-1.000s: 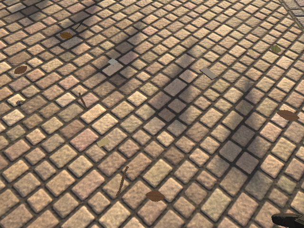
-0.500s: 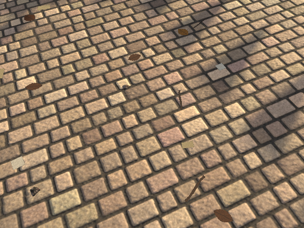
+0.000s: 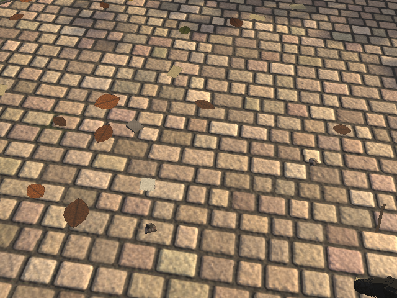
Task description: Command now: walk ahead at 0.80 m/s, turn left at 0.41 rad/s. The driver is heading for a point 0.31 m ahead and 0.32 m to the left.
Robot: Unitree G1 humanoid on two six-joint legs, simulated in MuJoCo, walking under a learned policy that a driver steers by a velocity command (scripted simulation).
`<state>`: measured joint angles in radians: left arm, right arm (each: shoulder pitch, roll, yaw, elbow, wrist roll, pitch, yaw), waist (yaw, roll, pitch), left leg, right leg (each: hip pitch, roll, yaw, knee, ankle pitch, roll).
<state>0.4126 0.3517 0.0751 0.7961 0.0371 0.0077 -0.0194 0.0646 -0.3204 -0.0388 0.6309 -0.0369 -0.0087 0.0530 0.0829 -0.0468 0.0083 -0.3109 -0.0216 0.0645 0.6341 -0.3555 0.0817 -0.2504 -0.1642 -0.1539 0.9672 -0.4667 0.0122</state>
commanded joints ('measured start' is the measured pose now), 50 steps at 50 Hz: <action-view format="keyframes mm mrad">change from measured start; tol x32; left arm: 1 -252 93 -6 -195 -8 -59 -24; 15 -441 -13 -57 -209 -15 -42 -46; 20 214 216 32 -32 19 -48 48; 50 -205 4 -23 -133 11 27 53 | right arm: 1 328 -183 -48 62 5 -7 -51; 50 233 -127 -83 105 35 -8 -61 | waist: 1 -200 182 5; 14 -97 61 172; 21 58 -283 -403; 30 -137 27 175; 43 -110 86 -400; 50 -73 -42 -137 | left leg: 1 521 301 -506 -403 -128 159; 14 309 171 -146 -656 732 104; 18 393 215 -164 -140 1448 73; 19 250 176 -148 159 1295 73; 21 -290 -117 -204 843 -46 56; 31 -331 117 -62 486 286 11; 40 352 -58 -21 -110 512 110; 42 643 314 -647 -67 1524 362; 45 308 217 -664 -314 612 315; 50 116 99 -518 -281 821 146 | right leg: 1 -707 24 124 255 132 -33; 14 -389 109 23 -296 524 -85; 19 342 198 92 -351 236 -149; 21 683 -260 986 -653 -422 -265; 28 -5 -147 268 -860 95 -145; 31 -80 -58 -44 -822 781 -107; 38 143 -47 -134 -341 1193 -54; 39 122 -56 -108 -108 1103 -39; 41 -209 169 -88 535 -174 31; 50 -286 66 229 233 73 66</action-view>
